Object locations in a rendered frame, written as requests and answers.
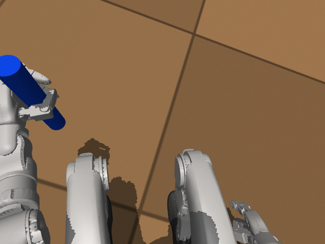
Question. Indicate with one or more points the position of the right robot foot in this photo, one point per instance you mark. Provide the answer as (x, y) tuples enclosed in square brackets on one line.
[(172, 215)]

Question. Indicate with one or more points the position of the right robot arm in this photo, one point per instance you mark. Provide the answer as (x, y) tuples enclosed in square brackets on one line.
[(265, 238)]

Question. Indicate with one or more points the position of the can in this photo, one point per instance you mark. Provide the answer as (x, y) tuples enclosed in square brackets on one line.
[(18, 79)]

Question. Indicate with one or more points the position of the left robot hand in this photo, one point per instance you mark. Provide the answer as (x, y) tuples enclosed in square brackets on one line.
[(14, 111)]

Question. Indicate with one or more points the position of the right robot hand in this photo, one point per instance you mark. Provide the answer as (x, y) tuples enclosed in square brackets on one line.
[(245, 230)]

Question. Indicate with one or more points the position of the left robot arm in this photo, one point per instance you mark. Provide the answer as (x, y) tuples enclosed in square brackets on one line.
[(21, 221)]

